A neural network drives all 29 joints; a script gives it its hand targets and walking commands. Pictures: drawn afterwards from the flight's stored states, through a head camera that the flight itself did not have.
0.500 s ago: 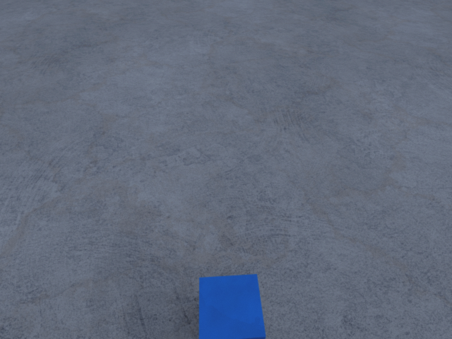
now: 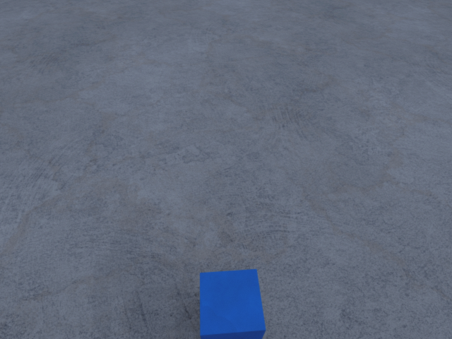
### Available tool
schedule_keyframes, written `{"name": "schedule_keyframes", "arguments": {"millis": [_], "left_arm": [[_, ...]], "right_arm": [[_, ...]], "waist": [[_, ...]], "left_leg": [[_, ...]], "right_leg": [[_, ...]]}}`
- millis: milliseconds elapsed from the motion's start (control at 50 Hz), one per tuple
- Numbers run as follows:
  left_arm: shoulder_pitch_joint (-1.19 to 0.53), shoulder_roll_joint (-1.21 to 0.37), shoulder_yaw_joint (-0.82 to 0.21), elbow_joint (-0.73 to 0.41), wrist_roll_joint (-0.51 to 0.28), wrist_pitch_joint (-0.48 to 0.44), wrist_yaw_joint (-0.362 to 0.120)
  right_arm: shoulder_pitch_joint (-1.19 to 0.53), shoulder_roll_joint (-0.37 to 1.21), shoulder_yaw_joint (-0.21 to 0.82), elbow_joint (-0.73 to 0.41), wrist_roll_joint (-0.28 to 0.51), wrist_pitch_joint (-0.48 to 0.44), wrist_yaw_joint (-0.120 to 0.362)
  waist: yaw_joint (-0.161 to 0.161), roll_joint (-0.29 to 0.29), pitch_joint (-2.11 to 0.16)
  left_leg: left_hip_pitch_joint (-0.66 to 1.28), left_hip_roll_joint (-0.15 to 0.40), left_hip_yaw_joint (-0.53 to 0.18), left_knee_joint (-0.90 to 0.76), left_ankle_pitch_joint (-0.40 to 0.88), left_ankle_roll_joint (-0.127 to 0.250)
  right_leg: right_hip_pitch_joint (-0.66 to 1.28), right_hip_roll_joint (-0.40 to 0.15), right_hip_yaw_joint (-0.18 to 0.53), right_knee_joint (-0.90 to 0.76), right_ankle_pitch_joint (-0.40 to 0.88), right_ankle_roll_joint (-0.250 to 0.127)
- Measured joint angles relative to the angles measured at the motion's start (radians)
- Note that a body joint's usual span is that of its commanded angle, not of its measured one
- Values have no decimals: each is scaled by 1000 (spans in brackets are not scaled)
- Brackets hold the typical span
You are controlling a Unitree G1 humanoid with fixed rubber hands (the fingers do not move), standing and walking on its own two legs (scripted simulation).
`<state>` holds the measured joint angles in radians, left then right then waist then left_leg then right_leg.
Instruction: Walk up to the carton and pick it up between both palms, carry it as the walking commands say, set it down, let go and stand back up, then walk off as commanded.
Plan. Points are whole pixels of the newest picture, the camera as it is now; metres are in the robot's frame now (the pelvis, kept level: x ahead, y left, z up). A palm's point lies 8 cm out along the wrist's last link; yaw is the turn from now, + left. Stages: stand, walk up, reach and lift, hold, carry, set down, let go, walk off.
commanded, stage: stand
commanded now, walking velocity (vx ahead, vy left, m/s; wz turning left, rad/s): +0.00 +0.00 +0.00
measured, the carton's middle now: (229, 310) +0.36 -0.02 -0.65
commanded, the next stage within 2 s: walk off in 0.42 s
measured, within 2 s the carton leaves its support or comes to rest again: neither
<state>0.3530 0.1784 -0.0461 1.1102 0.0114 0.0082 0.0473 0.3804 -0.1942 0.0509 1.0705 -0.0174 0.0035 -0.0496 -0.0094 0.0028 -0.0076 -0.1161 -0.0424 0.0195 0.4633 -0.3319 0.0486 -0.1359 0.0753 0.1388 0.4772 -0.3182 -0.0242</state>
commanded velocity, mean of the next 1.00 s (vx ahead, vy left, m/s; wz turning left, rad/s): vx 0.21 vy -0.08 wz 0.00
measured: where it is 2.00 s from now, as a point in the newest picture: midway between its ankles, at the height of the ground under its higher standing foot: (280, 281)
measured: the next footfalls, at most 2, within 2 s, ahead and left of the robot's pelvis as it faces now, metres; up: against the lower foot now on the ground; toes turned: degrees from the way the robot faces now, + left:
right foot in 1.08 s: +0.23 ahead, -0.24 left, +0.00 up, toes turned -9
left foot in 1.36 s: +0.26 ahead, -0.03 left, +0.07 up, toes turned +10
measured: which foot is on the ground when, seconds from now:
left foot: down 0.00-1.00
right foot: down 0.00-0.64, up 0.66-1.00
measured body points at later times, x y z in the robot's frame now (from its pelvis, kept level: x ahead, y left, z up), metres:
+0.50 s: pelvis -0.01 +0.01 +0.00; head -0.02 +0.02 +0.45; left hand -0.05 +0.23 -0.16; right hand -0.06 -0.21 -0.16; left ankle -0.05 +0.09 -0.74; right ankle -0.04 -0.12 -0.74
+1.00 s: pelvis +0.07 -0.06 +0.00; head +0.07 -0.05 +0.45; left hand +0.17 +0.18 -0.15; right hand -0.12 -0.26 -0.12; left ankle -0.05 +0.09 -0.74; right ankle +0.16 -0.22 -0.70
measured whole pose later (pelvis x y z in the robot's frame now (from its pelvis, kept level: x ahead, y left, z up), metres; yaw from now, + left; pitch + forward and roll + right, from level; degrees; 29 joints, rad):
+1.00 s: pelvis +0.07 -0.06 +0.00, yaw -2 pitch +1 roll -2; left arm 0.18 0.22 0.04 1.02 0.02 -0.01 -0.03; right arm 0.61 -0.16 -0.04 1.17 -0.04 -0.08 -0.04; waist -0.10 0.01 -0.02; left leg 0.02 0.09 0.02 0.30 -0.35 -0.04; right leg -0.52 -0.09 -0.09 0.70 -0.21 0.05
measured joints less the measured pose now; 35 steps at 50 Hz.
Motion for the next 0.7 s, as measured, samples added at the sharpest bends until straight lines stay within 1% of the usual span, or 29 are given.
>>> {"name": "schedule_keyframes", "arguments": {"millis": [300,600,640,660,700], "left_arm": [[-2,-23,-7,38,-2,1,7],[-4,-39,-5,55,-4,2,10],[2,-39,-3,59,-4,3,13],[10,-39,-1,62,-1,5,13],[29,-36,9,65,12,13,7]], "right_arm": [[-9,29,-4,48,0,-2,-2],[-10,52,-13,64,1,-7,-3],[-8,54,-15,61,-3,-10,0],[-4,52,-19,56,-5,-11,3],[12,44,-31,51,-9,-15,7]], "waist": [[1,-4,10],[2,-8,14],[-3,-11,11],[-8,-14,7],[-23,-9,-7]], "left_leg": [[-3,-7,4,-8,17,9],[-9,-18,10,-18,33,22],[-11,-20,12,-15,32,24],[-13,-20,15,-8,26,25],[-14,-12,22,6,7,28]], "right_leg": [[-3,-8,4,-9,16,11],[-9,-20,9,-19,31,26],[-13,-21,10,-12,29,27],[-24,-26,2,12,9,22],[-69,-39,-58,115,-80,19]]}}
